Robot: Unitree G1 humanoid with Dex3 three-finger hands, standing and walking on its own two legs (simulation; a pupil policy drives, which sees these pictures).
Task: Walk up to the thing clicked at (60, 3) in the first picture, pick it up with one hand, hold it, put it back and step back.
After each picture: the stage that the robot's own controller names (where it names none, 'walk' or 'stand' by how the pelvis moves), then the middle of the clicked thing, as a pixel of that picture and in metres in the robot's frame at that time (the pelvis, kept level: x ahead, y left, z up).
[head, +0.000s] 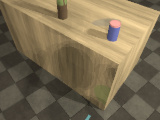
stand; (61, 0) +1.03 +0.13 -0.03
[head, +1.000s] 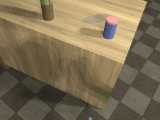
walk; out of the picture +0.91 +0.20 +0.00
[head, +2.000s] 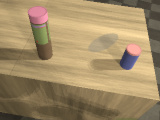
stand; (42, 36) +0.57 +0.17 +0.00
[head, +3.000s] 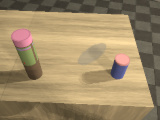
stand; (29, 57) +0.50 +0.24 -0.02
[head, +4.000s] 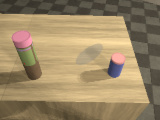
stand; (28, 57) +0.51 +0.24 -0.03
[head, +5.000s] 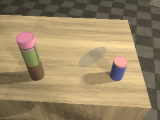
stand; (32, 58) +0.52 +0.23 -0.03
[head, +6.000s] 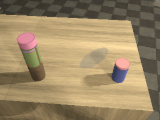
stand; (33, 59) +0.52 +0.23 -0.03
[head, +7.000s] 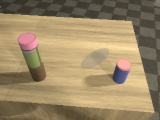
rise first; (34, 59) +0.51 +0.22 -0.03
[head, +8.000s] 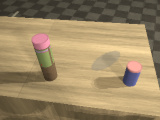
rise first; (46, 59) +0.52 +0.20 -0.03
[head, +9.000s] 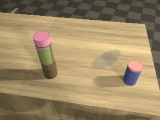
go down; (46, 57) +0.53 +0.20 -0.03
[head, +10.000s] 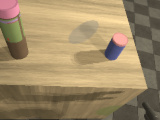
go down; (13, 32) +0.54 +0.19 +0.02
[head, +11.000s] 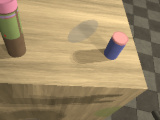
go down; (11, 28) +0.54 +0.19 +0.04
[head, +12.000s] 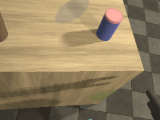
close in; out of the picture +0.56 +0.21 +0.08
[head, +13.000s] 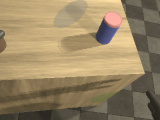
lift; out of the picture +0.52 +0.21 +0.07
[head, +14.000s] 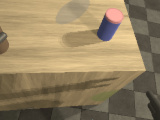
lift; out of the picture +0.51 +0.21 +0.08
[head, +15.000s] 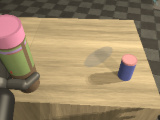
lift; (19, 61) +0.33 +0.17 +0.19
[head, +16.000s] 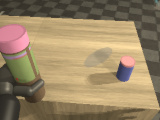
hold; (25, 69) +0.32 +0.17 +0.15
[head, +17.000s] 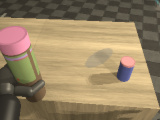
hold; (26, 70) +0.32 +0.17 +0.15
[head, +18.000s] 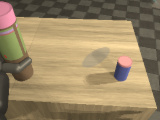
crouch; (12, 48) +0.39 +0.20 +0.18
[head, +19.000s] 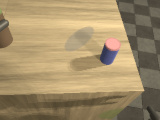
lower; out of the picture +0.52 +0.22 +0.17
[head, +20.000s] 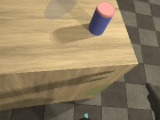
lower; out of the picture +0.55 +0.21 +0.08
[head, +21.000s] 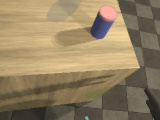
lower; out of the picture +0.54 +0.22 +0.08
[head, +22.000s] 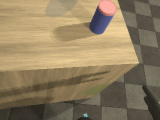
lower; out of the picture +0.55 +0.22 +0.09
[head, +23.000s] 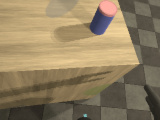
lower; out of the picture +0.55 +0.22 +0.09
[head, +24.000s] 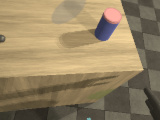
open; out of the picture +0.53 +0.21 +0.08
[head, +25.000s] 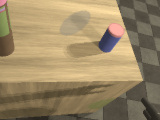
sink last; out of the picture +0.52 +0.19 +0.06
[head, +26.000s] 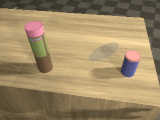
stand; (40, 49) +0.54 +0.22 +0.02
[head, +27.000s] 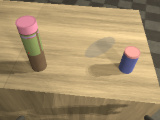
stand; (33, 47) +0.52 +0.21 +0.03
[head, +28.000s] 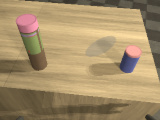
stand; (34, 45) +0.52 +0.21 +0.04
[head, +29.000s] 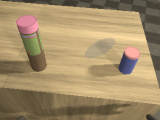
stand; (33, 46) +0.52 +0.21 +0.04
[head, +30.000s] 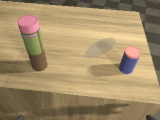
stand; (34, 46) +0.52 +0.21 +0.04
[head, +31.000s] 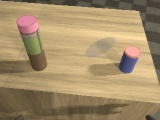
stand; (34, 46) +0.52 +0.21 +0.04
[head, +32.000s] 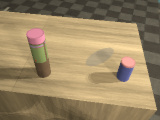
stand; (40, 55) +0.54 +0.20 -0.02
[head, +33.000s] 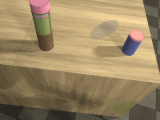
walk; (43, 26) +0.59 +0.16 +0.00
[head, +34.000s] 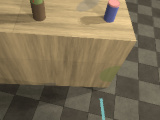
walk; out of the picture +0.80 +0.24 -0.01
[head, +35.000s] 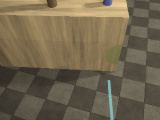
stand; out of the picture +1.10 +0.27 -0.01
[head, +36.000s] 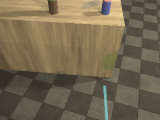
stand; out of the picture +1.14 +0.22 -0.03
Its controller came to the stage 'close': yes
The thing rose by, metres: 0.20
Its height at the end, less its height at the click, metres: +0.00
